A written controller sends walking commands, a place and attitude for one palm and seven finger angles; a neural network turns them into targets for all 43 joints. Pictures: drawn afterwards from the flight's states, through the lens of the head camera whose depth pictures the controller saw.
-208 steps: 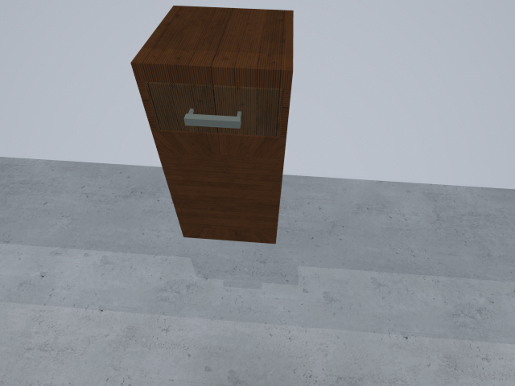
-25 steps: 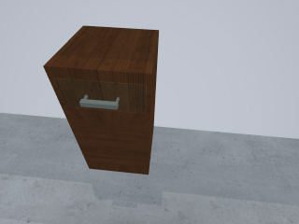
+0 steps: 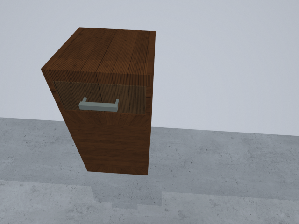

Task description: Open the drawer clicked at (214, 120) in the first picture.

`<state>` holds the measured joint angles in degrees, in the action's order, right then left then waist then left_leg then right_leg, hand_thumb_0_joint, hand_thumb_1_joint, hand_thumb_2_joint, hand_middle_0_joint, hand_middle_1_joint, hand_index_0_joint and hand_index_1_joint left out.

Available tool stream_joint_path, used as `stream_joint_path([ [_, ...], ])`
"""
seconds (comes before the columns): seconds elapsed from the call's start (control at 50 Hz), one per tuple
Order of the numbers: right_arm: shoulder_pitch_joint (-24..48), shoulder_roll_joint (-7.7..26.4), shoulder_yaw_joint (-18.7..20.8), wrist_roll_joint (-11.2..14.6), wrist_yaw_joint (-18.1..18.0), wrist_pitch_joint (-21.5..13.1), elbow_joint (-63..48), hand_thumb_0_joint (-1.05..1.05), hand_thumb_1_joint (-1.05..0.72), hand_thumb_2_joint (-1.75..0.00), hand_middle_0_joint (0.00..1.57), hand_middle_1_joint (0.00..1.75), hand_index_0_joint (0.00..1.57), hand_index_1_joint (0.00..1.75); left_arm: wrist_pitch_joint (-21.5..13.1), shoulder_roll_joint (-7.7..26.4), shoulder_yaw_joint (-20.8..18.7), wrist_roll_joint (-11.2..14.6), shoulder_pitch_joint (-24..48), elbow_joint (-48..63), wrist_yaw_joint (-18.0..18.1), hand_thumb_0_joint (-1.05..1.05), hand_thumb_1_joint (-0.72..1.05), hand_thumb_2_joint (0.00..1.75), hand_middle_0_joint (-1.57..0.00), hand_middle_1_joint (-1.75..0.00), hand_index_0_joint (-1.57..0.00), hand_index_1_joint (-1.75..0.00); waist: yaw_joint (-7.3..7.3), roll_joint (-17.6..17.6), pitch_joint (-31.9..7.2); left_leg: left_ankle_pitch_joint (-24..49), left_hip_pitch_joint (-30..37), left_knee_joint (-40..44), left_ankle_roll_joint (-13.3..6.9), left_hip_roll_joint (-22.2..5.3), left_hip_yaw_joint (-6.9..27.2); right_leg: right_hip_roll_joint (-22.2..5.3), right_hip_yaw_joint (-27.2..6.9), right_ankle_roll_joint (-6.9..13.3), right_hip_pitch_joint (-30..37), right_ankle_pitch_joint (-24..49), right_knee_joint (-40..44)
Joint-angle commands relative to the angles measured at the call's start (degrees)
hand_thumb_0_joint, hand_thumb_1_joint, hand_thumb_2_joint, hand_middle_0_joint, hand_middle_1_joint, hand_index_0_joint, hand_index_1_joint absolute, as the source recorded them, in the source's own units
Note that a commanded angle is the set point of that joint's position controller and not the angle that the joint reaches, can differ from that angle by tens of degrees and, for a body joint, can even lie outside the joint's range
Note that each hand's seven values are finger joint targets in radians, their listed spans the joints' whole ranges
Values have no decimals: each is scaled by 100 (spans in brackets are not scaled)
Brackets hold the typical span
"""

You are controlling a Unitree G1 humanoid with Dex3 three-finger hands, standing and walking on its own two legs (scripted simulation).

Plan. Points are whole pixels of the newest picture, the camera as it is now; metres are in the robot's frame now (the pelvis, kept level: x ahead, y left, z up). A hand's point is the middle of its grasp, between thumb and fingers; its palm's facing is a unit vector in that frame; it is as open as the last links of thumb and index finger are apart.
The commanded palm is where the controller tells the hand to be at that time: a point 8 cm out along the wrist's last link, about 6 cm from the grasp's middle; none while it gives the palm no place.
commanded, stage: shuffle to correct the standing spot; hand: left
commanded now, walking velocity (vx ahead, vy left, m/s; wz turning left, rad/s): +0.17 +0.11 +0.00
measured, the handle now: (99, 103) +0.60 +0.24 -0.06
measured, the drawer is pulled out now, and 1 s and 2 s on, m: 0.00 0.00 0.00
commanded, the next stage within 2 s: come to a stop and stand still in 0.44 s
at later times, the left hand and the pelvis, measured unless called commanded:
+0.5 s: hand out of the picture -0.03 +0.14 -0.15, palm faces +0.15 -0.98 -0.16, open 7.3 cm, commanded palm none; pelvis +0.07 +0.01 +0.01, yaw +0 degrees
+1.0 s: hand (88, 222) +0.18 +0.20 -0.16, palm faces +0.02 -0.97 -0.26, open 7.3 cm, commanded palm none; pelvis +0.11 +0.01 -0.01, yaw -2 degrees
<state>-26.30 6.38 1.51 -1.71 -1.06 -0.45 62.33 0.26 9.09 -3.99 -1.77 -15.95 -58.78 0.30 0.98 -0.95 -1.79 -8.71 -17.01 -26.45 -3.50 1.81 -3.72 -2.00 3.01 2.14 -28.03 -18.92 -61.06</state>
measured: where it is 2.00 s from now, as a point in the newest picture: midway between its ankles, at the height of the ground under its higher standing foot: outside the picture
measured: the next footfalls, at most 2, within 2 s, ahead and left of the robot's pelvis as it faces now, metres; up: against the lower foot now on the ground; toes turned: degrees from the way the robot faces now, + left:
right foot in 0.14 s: +0.02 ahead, -0.09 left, +0.00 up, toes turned -6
left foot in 0.60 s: +0.15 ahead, +0.14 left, +0.00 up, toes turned +1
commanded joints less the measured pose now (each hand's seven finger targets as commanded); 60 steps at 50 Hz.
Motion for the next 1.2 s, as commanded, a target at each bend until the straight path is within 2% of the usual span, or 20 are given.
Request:
stream_joint_path([
  [0.0,198,845,160,-32,-34,-157,-419,0,-90,-90,20,30,20,30,-67,-60,84,15,-445,175,-27,0,90,90,-20,-30,-20,-30,-170,756,475,-2329,-438,1864,-746,-1322,1623,-21,228,69,637,-614,1143],
  [0.08,265,808,183,-21,26,-11,-382,0,-90,-90,20,30,20,30,-109,-26,63,22,-1481,-113,34,0,90,90,-20,-30,-20,-30,-572,212,405,-2707,-1147,1132,-350,-976,1061,98,206,166,2716,-373,3837],
  [0.12,372,359,152,37,84,-15,-669,0,-90,-90,20,30,20,30,-159,740,-54,-41,-1727,-99,168,0,90,90,-20,-30,-20,-30,-590,-1776,950,-2003,-3026,-1766,216,85,-124,-2232,-2986,789,3210,-2071,5586],
  [0.14,493,716,212,-75,110,-26,-730,0,-90,-90,20,30,20,30,-247,854,-92,34,-1330,-6,187,0,90,90,-20,-30,-20,-30,-391,-989,958,-1455,-2787,-2564,185,-205,389,-2393,-3149,881,2505,-2149,5821],
  [0.2,456,618,200,-17,233,45,-563,0,-90,-90,20,30,20,30,-449,325,64,61,-700,36,147,0,90,90,-20,-30,-20,-30,-7,-638,1442,-233,-2226,-3118,268,-429,410,-1493,-1344,586,1519,-199,5568],
  [0.24,465,521,178,18,248,64,-578,0,-90,-90,20,30,20,30,-500,307,63,54,-815,-34,135,0,90,90,-20,-30,-20,-30,-3,-552,1257,15,-2040,-3096,333,-421,264,-1331,-881,582,1605,718,5447],
  [0.42,1712,515,38,56,248,23,-915,0,-90,-90,20,30,20,30,-457,503,11,-1,-1697,-522,162,0,90,90,-20,-30,-20,-30,-437,-629,717,-450,-1971,-1888,367,-418,-125,-1561,-687,751,2900,3544,4516],
  [0.48,1818,554,-11,87,245,-13,-944,0,-90,-90,20,30,20,30,-404,637,-21,-10,-1544,-519,169,0,90,90,-20,-30,-20,-30,-405,-760,686,-575,-1106,-1106,285,-294,-202,-1555,-534,643,2635,4125,4131],
  [0.52,1095,678,-6,76,159,-65,-704,0,-90,-90,20,30,20,30,-360,664,-27,-7,-1355,-491,179,0,90,90,-20,-30,-20,-30,-60,-684,255,-82,222,-190,221,-60,-421,-1301,-284,431,2364,4521,3210],
  [0.54,525,864,23,34,89,-108,-542,0,-90,-90,20,30,20,30,-335,574,5,19,-1285,-452,180,0,90,90,-20,-30,-20,-30,163,-551,-104,614,1166,49,129,-243,-419,-1012,-140,317,2052,3955,2399],
  [0.58,49,1483,147,34,-20,-110,-483,0,-90,-90,20,30,20,30,-283,-3,152,109,-1616,-391,199,0,90,90,-20,-30,-20,-30,103,1019,-792,4574,2484,25,-890,-2279,1453,23,238,-44,494,-1462,422],
  [0.6,109,1401,140,104,-41,-76,-526,0,-90,-90,20,30,20,30,-258,-19,188,104,-1427,-271,242,0,90,90,-20,-30,-20,-30,108,475,-498,5192,1938,150,-1065,-2334,1120,8,-97,1,476,-1704,-70],
  [0.62,649,1283,57,114,-131,-128,-581,0,-90,-90,20,30,20,30,-179,-162,214,129,-1431,-334,284,0,90,90,-20,-30,-20,-30,-147,1084,-376,4700,1303,395,-1117,-2457,1396,-180,-380,-77,536,-1583,-165],
  [0.66,1447,838,-23,108,-139,-114,-693,0,-90,-90,20,30,20,30,-51,-66,220,92,-1320,-437,266,0,90,90,-20,-30,-20,-30,-324,941,197,3469,242,764,-955,-2118,947,-404,-386,-184,970,-1143,438],
  [0.8,1679,1053,246,48,-100,71,-765,0,-90,-90,20,30,20,30,104,141,120,14,-1051,-58,171,0,90,90,-20,-30,-20,-30,-339,640,83,1419,-187,586,-671,-1863,734,-168,-54,-197,1421,-70,2065],
  [0.84,1764,962,254,64,-64,95,-839,0,-90,-90,20,30,20,30,33,254,96,-11,-1085,42,157,0,90,90,-20,-30,-20,-30,-418,186,97,514,-391,130,-323,-1461,508,-229,-294,-147,1606,805,3010],
  [0.9,1525,436,160,90,0,218,-874,0,-90,-90,20,30,20,30,-98,824,44,-2,-348,362,165,0,90,90,-20,-30,-20,-30,-159,-1504,160,-1661,-453,-1344,274,-287,-52,-1430,-1722,501,1103,1865,4351],
  [1.0,1212,379,57,99,-24,164,-543,0,-90,-90,20,30,20,30,-151,611,82,46,63,367,174,0,90,90,-20,-30,-20,-30,-62,-645,108,-1325,-148,-1023,353,-372,183,-1006,-873,740,1700,2825,3989],
  [1.12,1035,526,-96,72,-113,-7,-112,0,-90,-90,20,30,20,30,-116,418,154,161,-53,17,144,0,90,90,-20,-30,-20,-30,-260,826,343,584,385,586,174,-920,696,-418,-471,31,1902,1450,4010],
  [1.18,880,514,-149,69,-127,-15,-15,0,-90,-90,20,30,20,30,-137,427,194,170,-101,-183,121,0,90,90,-20,-30,-20,-30,-246,522,460,187,289,763,238,-823,632,-443,-543,74,2108,1277,4258],
])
